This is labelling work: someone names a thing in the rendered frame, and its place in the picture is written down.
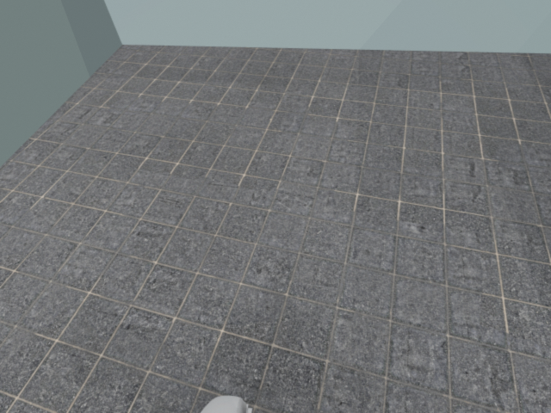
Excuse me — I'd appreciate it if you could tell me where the robot left thigh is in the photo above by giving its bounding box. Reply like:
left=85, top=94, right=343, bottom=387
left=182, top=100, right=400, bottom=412
left=201, top=396, right=253, bottom=413

